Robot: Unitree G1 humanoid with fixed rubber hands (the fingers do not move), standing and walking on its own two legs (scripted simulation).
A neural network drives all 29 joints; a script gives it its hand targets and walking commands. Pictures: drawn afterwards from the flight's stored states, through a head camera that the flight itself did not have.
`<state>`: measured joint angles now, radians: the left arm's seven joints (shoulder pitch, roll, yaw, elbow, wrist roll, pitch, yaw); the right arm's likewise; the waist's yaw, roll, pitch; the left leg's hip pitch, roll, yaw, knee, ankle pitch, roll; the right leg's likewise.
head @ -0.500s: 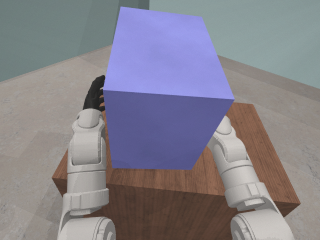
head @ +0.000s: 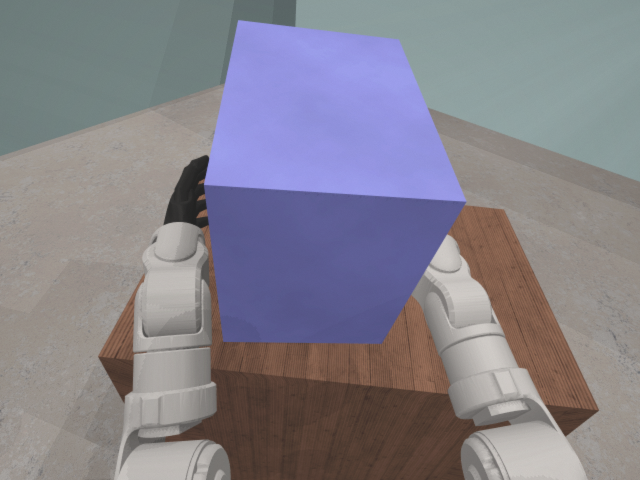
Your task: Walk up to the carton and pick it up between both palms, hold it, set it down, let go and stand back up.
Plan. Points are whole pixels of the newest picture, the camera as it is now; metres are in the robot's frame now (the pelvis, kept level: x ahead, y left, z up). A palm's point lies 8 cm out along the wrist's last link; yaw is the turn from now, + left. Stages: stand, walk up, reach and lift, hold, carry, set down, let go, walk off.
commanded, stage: hold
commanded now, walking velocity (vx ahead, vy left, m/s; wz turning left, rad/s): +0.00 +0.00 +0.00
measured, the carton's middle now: (312, 188) +0.39 +0.00 +0.21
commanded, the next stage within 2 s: none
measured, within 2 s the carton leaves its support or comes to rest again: neither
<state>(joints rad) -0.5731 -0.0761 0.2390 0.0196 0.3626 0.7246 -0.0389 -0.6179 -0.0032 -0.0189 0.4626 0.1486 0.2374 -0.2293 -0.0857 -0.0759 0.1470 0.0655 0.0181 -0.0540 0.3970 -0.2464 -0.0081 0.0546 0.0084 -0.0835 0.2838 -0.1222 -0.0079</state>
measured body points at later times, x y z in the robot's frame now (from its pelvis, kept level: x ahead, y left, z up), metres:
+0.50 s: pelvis +0.00 +0.00 +0.00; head -0.04 +0.03 +0.45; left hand +0.37 +0.14 +0.18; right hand +0.36 -0.14 +0.17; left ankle +0.00 +0.12 -0.74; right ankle +0.04 -0.12 -0.74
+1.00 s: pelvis -0.01 +0.00 +0.00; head -0.04 +0.03 +0.45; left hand +0.37 +0.13 +0.18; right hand +0.36 -0.15 +0.18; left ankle +0.00 +0.12 -0.74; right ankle +0.04 -0.12 -0.74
